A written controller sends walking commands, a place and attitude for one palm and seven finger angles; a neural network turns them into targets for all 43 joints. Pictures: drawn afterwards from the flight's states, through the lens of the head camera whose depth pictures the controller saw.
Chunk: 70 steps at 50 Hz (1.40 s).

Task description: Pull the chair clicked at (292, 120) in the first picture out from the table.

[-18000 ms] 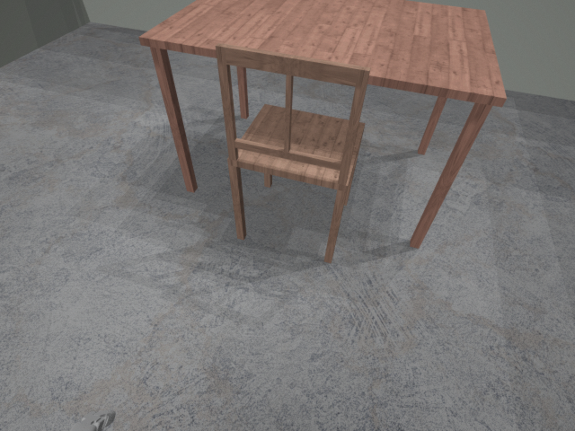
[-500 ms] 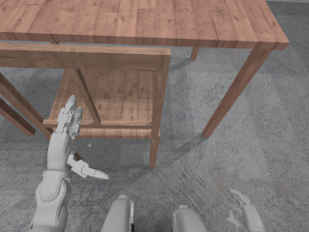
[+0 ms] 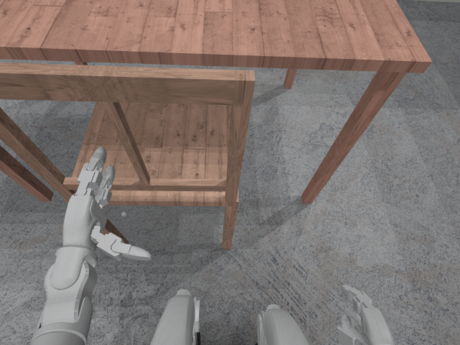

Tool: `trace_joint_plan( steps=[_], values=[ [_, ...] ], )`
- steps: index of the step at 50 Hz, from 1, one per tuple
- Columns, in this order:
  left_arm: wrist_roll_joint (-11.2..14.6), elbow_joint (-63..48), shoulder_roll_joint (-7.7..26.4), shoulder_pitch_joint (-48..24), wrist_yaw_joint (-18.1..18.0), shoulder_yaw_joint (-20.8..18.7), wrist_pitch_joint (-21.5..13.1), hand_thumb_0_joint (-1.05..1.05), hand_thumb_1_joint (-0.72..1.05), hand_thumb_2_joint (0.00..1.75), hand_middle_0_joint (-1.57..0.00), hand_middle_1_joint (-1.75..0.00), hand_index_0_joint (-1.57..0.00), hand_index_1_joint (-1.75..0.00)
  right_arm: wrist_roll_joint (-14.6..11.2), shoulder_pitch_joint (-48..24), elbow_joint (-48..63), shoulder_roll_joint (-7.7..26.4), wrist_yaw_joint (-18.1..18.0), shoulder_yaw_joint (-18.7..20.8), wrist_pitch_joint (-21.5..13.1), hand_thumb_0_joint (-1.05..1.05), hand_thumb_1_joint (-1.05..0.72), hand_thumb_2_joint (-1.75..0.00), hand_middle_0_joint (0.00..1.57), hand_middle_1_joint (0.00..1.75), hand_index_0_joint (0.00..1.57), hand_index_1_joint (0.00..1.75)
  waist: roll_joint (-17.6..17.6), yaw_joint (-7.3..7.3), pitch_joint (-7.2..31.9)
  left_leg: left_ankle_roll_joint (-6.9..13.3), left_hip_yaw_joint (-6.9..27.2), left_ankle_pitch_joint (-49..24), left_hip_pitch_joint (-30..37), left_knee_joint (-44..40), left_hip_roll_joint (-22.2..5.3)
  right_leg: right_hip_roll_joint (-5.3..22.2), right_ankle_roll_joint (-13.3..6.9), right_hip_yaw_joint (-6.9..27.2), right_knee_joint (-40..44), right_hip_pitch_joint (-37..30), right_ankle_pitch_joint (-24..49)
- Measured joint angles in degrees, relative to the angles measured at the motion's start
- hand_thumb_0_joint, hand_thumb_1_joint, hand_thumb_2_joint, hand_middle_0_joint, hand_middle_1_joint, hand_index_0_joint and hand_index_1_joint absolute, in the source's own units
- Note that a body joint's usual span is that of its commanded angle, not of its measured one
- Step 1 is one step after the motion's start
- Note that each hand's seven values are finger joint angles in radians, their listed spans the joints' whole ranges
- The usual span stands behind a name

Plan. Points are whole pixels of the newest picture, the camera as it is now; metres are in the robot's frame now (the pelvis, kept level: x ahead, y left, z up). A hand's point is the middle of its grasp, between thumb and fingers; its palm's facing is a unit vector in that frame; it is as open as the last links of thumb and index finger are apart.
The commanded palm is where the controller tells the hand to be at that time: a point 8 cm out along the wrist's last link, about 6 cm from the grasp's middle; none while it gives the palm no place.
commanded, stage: aim the fingers beside a spindle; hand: left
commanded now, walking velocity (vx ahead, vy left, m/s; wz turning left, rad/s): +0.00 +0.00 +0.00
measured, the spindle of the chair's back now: (131, 148) +0.46 +0.20 +0.02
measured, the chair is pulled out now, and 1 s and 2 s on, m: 0.00 0.00 0.00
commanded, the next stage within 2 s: push the fingers through the gap in 0.54 s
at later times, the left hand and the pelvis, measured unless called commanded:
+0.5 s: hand (129, 216) +0.31 +0.17 +0.04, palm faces +0.01 -1.00 -0.03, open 16.9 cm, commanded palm +0.30 +0.23 +0.03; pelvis +0.00 +0.00 +0.00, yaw +0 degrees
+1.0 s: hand (127, 199) +0.35 +0.19 +0.02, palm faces +0.04 -1.00 -0.04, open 16.9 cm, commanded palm +0.33 +0.23 +0.03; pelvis +0.00 +0.00 +0.00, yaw +0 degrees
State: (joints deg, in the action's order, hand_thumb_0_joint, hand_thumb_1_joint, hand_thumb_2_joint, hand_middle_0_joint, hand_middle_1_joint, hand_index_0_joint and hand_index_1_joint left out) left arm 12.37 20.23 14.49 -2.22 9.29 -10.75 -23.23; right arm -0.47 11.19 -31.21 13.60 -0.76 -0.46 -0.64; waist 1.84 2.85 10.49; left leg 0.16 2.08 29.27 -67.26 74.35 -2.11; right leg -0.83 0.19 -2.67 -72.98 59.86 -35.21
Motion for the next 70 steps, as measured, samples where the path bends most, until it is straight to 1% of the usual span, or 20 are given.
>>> trace_joint_plan(
  steps=[3,7,10,12,15,19,21,25,27,29,32,36,40,44,48,51,54,60,66,70],
  values=[
    [0.49,-1.95,-0.96,2.37,0.76,1.24,0.25,-0.01,-0.50,0.30,-0.06,-0.08,-0.05,-0.08,-0.05,0.35,0.22,-0.01,-0.26,0.15,-0.41,0.01,-0.91,-0.89,0.20,0.30,0.20,0.30,-0.07,-0.01,-0.29,0.11,-0.13,0.09,0.17,-0.11,-0.06,-0.05,0.10,0.14,0.23,-0.17,0.03],
    [-0.67,-6.76,-1.86,4.57,-0.76,2.89,-2.45,-0.01,-0.50,0.30,-0.06,-0.08,-0.06,-0.08,0.44,0.45,-0.33,-0.16,-0.64,0.35,-1.21,0.01,-0.91,-0.89,0.20,0.30,0.20,0.30,-0.27,-0.14,-0.60,0.14,-0.12,0.18,0.74,-0.30,-0.03,-0.03,0.17,0.12,0.58,-0.82,0.03],
    [-1.60,-6.63,-1.54,2.84,-2.00,2.60,-4.03,-0.01,-0.50,0.30,-0.06,-0.08,-0.06,-0.08,0.70,0.12,-0.93,-0.23,-0.52,0.21,-1.17,0.01,-0.91,-0.89,0.20,0.30,0.20,0.30,-0.30,-0.21,-0.40,0.13,0.00,0.14,0.68,-0.26,0.11,0.09,0.17,-0.01,0.50,-0.83,-0.03],
    [-1.89,-4.06,-0.95,0.60,-2.03,1.62,-3.84,-0.01,-0.50,0.30,-0.06,-0.08,-0.06,-0.08,0.67,-0.18,-1.08,-0.23,-0.37,-0.03,-0.81,0.01,-0.91,-0.89,0.20,0.30,0.20,0.30,-0.28,-0.19,-0.13,0.10,0.09,0.12,0.26,-0.04,0.15,0.11,0.14,-0.09,0.23,-0.42,-0.09],
    [-1.30,-0.01,-0.27,-1.88,-1.20,0.63,-1.56,-0.01,-0.50,0.30,-0.06,-0.08,-0.06,-0.08,0.36,-0.42,-0.66,-0.19,-0.09,-0.21,-0.18,0.01,-0.91,-0.89,0.20,0.30,0.20,0.30,-0.18,-0.01,-0.02,0.06,0.15,0.13,-0.45,0.36,0.17,0.13,0.09,-0.14,-0.24,0.29,-0.18],
    [-0.11,-1.12,-0.98,0.41,0.08,1.37,0.60,-0.01,-0.50,0.30,-0.06,-0.08,-0.06,-0.08,0.06,-0.17,0.23,-0.28,-0.03,0.02,-0.03,0.01,-0.91,-0.89,0.20,0.30,0.20,0.30,-0.14,0.18,-0.35,0.14,-0.16,0.22,-0.32,0.18,-0.03,-0.03,0.15,0.19,-0.02,0.31,-0.08],
    [-0.13,-4.25,-1.68,2.92,-0.20,2.35,0.10,-0.01,-0.50,0.30,-0.06,-0.08,-0.05,-0.08,0.16,0.13,0.42,-0.37,-0.18,0.22,-0.29,0.01,-0.91,-0.89,0.20,0.30,0.20,0.30,-0.17,0.13,-0.56,0.19,-0.33,0.26,0.32,-0.22,-0.11,-0.09,0.20,0.36,0.43,-0.27,0.02],
    [-1.19,-8.04,-1.83,5.30,-1.83,2.70,-2.86,-0.01,-0.50,0.30,-0.06,-0.08,-0.06,-0.08,0.55,0.44,-0.02,-0.53,-0.38,0.28,-0.57,0.01,-0.91,-0.89,0.20,0.30,0.20,0.30,-0.36,-0.20,-0.35,0.19,-0.46,0.23,1.46,-0.94,-0.09,-0.06,0.24,0.48,1.14,-1.35,0.09],
    [-1.61,-6.70,-1.31,4.02,-2.42,1.91,-3.86,-0.01,-0.50,0.30,-0.06,-0.08,-0.06,-0.08,0.64,0.34,-0.37,-0.43,-0.33,0.12,-0.51,0.01,-0.91,-0.89,0.20,0.30,0.20,0.30,-0.32,-0.34,-0.10,0.12,-0.23,0.19,1.36,-0.86,0.03,0.02,0.19,0.25,1.05,-1.36,0.01],
    [-1.52,-3.73,-0.72,1.71,-2.27,0.93,-3.76,-0.01,-0.50,0.30,-0.06,-0.08,-0.06,-0.08,0.58,0.06,-0.63,-0.24,-0.23,-0.07,-0.36,0.01,-0.91,-0.89,0.20,0.30,0.20,0.30,-0.26,-0.42,0.09,0.04,0.06,0.18,0.75,-0.43,0.15,0.10,0.11,-0.05,0.60,-0.88,-0.14],
    [-0.65,0.20,-0.28,-0.90,-0.83,0.34,-1.98,-0.01,-0.50,0.30,-0.06,-0.08,-0.06,-0.08,0.26,-0.38,-0.57,0.02,-0.17,-0.18,-0.12,0.01,-0.91,-0.89,0.20,0.30,0.20,0.30,-0.19,-0.31,-0.04,-0.02,0.41,0.24,-0.33,0.37,0.22,0.12,0.00,-0.38,-0.17,0.04,-0.34],
    [-0.20,-0.81,-0.97,0.03,0.78,1.71,-0.40,-0.01,-0.50,0.30,-0.06,-0.08,-0.05,-0.08,0.18,-0.54,-0.31,0.03,-0.45,0.10,-0.40,0.01,-0.91,-0.89,0.20,0.30,0.20,0.30,-0.26,0.00,-0.47,0.01,0.36,0.37,-0.77,0.69,0.06,-0.04,0.01,-0.30,-0.37,0.49,-0.32],
    [-1.11,-3.77,-1.44,0.80,-0.32,2.38,-2.36,-0.01,-0.50,0.30,-0.06,-0.08,-0.06,-0.08,0.66,-0.51,-0.78,-0.17,-0.68,0.31,-0.97,0.01,-0.91,-0.89,0.20,0.30,0.20,0.30,-0.47,0.18,-0.46,0.02,0.10,0.44,-0.55,0.57,-0.11,-0.17,0.06,-0.01,-0.26,0.43,-0.25],
    [-1.68,-2.04,-0.82,-2.13,-2.01,0.77,-3.77,-0.01,-0.50,0.30,-0.06,-0.08,-0.06,-0.08,0.92,-0.52,-1.33,-0.25,-0.33,0.24,-0.70,0.01,-0.91,-0.89,0.20,0.30,0.20,0.30,-0.39,0.21,-0.05,-0.03,0.11,0.41,-0.95,0.83,-0.07,-0.13,0.04,-0.02,-0.66,0.87,-0.32],
    [-1.25,2.79,0.38,-5.71,-1.27,-0.91,-1.77,-0.01,-0.50,0.30,-0.06,-0.08,-0.06,-0.08,0.51,-0.42,-1.47,-0.20,-0.16,-0.13,0.16,0.01,-0.91,-0.89,0.20,0.30,0.20,0.30,-0.25,0.27,0.03,-0.04,0.18,0.33,-1.44,1.11,-0.07,-0.14,0.00,-0.07,-1.03,1.37,-0.32],
    [-0.81,4.69,0.83,-6.81,-0.08,-0.99,-0.19,-0.01,-0.50,0.30,-0.06,-0.08,-0.06,-0.08,0.18,-0.06,-1.42,-0.13,-0.37,-0.23,0.37,0.01,-0.91,-0.89,0.20,0.30,0.20,0.30,-0.13,0.41,-0.32,0.00,0.21,0.16,-1.42,0.91,-0.10,-0.18,0.01,-0.10,-0.75,1.32,-0.10],
    [-0.76,5.26,0.61,-7.64,0.34,-0.75,-0.51,-0.01,-0.50,0.30,-0.06,-0.08,-0.06,-0.08,0.19,0.34,-1.82,-0.01,-0.75,-0.24,0.03,0.01,-0.91,-0.89,0.20,0.30,0.20,0.30,-0.09,0.57,-0.58,0.06,0.24,-0.01,-1.43,0.63,-0.14,-0.24,0.08,-0.12,-0.31,1.27,0.18],
    [-1.88,8.00,0.74,-12.62,-0.96,-1.52,-2.96,-0.01,-0.50,0.30,-0.06,-0.08,-0.06,-0.08,0.68,0.82,-3.19,0.09,-0.82,-0.08,-0.27,0.01,-0.91,-0.89,0.20,0.30,0.20,0.30,-0.40,1.20,-0.41,0.09,0.22,-0.05,-2.30,0.86,-0.14,-0.24,0.17,-0.09,-0.48,2.12,0.25],
    [-2.59,12.68,1.84,-16.48,-0.97,-2.18,-0.94,-0.01,-0.50,0.30,-0.06,-0.08,-0.06,-0.08,0.55,1.63,-2.85,0.22,-0.16,0.02,1.04,0.01,-0.91,-0.89,0.20,0.30,0.20,0.30,-0.11,2.01,-0.47,0.25,-0.19,-0.03,-2.44,0.58,-0.23,-0.28,0.31,0.33,-0.23,2.44,0.38],
    [-2.51,12.81,1.24,-16.35,-1.52,-2.39,-0.68,-0.01,-0.50,0.30,-0.06,-0.08,-0.06,-0.08,0.57,2.36,-2.73,0.11,0.06,0.17,1.53,0.01,-0.91,-0.89,0.20,0.30,0.20,0.30,-0.05,2.17,-0.63,0.38,-0.70,-0.13,-1.87,-0.22,-0.36,-0.35,0.46,0.83,0.50,2.12,0.66]
  ],
)
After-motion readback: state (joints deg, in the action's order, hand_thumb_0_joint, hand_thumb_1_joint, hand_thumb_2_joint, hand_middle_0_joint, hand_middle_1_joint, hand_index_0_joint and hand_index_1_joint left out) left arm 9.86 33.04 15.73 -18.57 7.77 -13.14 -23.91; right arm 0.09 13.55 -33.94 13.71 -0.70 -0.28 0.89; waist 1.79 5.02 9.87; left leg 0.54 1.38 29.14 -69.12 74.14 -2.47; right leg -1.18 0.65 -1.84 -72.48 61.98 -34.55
